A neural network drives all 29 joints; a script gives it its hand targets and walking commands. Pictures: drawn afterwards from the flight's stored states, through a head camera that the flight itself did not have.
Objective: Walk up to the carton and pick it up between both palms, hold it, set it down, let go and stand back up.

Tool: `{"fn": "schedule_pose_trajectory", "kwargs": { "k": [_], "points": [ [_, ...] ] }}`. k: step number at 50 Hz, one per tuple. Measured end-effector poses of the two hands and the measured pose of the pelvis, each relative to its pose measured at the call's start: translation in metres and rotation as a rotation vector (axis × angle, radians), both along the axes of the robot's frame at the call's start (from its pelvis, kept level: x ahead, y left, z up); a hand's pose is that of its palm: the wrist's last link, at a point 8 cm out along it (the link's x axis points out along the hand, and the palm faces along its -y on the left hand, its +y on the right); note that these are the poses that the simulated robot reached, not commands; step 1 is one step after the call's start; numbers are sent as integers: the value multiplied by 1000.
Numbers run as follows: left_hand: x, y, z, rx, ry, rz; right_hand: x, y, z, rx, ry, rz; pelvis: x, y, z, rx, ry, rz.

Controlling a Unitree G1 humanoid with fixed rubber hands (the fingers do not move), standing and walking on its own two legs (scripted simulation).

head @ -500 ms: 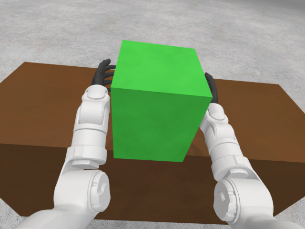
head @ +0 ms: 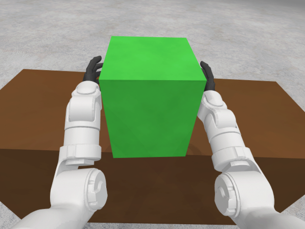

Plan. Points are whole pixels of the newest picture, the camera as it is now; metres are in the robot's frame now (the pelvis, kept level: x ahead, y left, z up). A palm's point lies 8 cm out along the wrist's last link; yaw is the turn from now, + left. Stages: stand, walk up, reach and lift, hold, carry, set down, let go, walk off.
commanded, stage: reach and lift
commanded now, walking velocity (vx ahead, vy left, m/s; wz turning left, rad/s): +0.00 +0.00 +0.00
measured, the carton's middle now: (149, 98) +0.40 -0.01 +0.18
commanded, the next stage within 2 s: hold in 0.80 s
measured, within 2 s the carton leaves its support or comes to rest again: neither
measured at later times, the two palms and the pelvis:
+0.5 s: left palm (89, 78) +0.41 +0.14 +0.24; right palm (205, 82) +0.39 -0.15 +0.24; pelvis +0.01 +0.01 +0.00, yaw +0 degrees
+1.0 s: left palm (83, 72) +0.39 +0.15 +0.26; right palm (207, 71) +0.38 -0.14 +0.27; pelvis +0.01 +0.01 +0.00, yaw -1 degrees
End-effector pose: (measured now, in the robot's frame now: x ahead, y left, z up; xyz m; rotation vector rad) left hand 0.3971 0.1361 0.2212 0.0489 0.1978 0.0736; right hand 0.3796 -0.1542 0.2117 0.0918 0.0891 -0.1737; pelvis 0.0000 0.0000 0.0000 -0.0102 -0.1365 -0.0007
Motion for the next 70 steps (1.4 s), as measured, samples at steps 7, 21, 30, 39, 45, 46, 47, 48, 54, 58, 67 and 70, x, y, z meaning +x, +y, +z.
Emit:
{"fn": "schedule_pose_trajectory", "kwargs": {
  "k": [7, 21, 30, 39, 45, 46, 47, 48, 54, 58, 67, 70],
  "points": [
    [3, 3, 8, -3, -7, -1, 4, 2, 10, 2, -6, 1, 2, 0, 0, 0, 10, 3],
    [8, 4, 14, -3, -12, -13, 7, 3, 22, 7, -9, -4, 10, 5, 0, -9, 11, 0],
    [9, 4, 18, -5, -11, -12, 8, 4, 28, 10, -7, -3, 13, 8, 0, -12, 14, -9],
    [9, 3, 25, -10, -8, -8, 9, 3, 37, 10, -3, 0, 14, 9, 0, -13, 22, -13],
    [6, 3, 32, -11, -15, -1, 9, 3, 45, 5, -7, 10, 14, 8, 0, -13, 27, -17],
    [5, 4, 33, -11, -20, 2, 9, 4, 47, 4, -11, 14, 14, 7, 0, -13, 26, -19],
    [3, 5, 35, -12, -25, 7, 8, 5, 50, 2, -16, 20, 14, 7, 0, -14, 26, -21],
    [0, 7, 37, -14, -31, 13, 7, 6, 52, -1, -20, 26, 14, 7, 0, -14, 24, -24],
    [-15, 18, 45, -41, -27, 53, 3, 17, 64, 3, -15, 59, 13, 4, -1, -11, 6, -23],
    [-19, 23, 49, -55, -13, 62, 2, 22, 69, 14, 0, 67, 10, 1, -1, -9, 9, -10],
    [-15, 21, 62, -48, -16, 43, 2, 19, 79, 5, 1, 53, 6, -2, -1, -8, 20, 5],
    [-13, 18, 63, -46, -15, 35, 2, 16, 79, 1, 3, 48, 6, -3, 0, -7, 22, 5]
  ]
}}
